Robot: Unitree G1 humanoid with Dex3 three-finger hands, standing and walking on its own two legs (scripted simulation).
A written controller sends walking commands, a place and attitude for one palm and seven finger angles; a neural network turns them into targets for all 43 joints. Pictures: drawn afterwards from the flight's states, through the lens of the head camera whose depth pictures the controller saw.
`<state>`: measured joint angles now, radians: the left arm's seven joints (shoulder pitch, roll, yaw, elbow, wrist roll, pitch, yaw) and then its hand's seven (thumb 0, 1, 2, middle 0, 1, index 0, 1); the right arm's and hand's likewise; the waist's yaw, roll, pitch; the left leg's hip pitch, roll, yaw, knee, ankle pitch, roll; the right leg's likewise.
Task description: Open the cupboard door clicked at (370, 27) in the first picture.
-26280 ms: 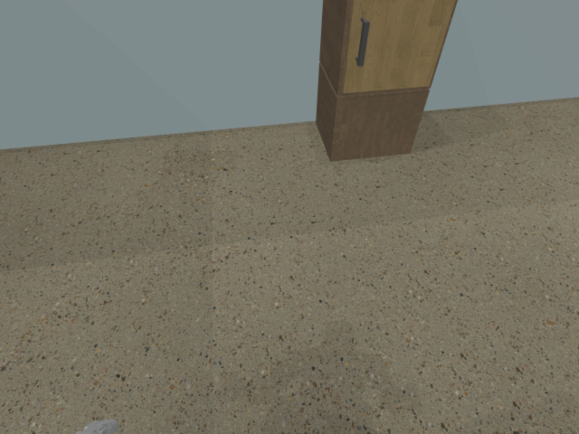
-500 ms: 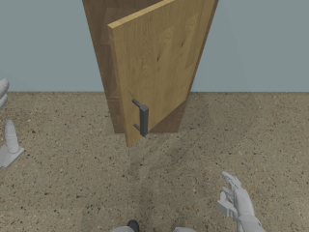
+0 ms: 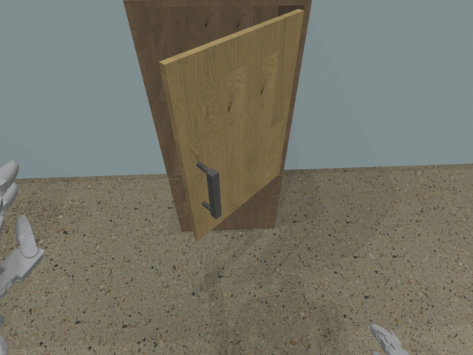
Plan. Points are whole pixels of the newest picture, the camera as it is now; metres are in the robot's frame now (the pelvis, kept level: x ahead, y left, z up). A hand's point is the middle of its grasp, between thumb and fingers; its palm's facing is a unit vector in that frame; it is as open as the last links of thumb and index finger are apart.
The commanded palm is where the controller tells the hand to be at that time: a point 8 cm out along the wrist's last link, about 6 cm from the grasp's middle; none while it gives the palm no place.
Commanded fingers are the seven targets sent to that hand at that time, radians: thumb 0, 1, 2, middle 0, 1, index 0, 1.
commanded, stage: stop stepping back and stand still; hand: left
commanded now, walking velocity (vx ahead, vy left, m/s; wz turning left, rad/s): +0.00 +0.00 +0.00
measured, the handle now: (209, 191) +0.54 +0.09 -0.10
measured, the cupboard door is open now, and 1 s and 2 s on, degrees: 43 43 43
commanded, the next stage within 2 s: let the arm hang, fingers relaxed in 0.60 s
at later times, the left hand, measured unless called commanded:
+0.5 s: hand out of the picture +0.15 +0.31 +0.16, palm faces +0.44 -0.78 -0.45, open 7.4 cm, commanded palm +0.09 +0.34 +0.18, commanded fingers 0.00 0.90 0.90 -0.20 -0.30 -0.20 -0.30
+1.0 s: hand out of the picture +0.01 +0.21 -0.17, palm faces -0.03 -0.98 -0.18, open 7.3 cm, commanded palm none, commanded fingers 0.00 0.90 0.90 -0.20 -0.30 -0.20 -0.30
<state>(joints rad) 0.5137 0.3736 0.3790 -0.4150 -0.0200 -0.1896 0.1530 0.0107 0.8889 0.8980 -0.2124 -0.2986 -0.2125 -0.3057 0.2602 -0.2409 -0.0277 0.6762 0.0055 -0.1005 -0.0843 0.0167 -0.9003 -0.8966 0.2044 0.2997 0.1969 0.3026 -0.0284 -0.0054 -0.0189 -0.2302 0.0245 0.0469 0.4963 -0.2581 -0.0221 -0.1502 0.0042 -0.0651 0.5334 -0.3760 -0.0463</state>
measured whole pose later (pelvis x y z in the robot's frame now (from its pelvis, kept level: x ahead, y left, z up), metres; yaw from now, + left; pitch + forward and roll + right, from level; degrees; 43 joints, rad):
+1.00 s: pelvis -0.05 +0.04 +0.00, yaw +1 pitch -1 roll +0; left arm 0.25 0.18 -0.01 0.90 0.03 0.05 0.00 0.01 0.92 0.90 -0.20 -0.30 -0.20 -0.30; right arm 0.18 -0.28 0.00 0.95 -0.03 0.01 0.00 0.01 -0.90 -0.90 0.20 0.30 0.20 0.30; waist -0.03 -0.01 0.06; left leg -0.32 0.00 0.04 0.51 -0.18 0.03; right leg -0.22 -0.03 -0.08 0.54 -0.30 -0.01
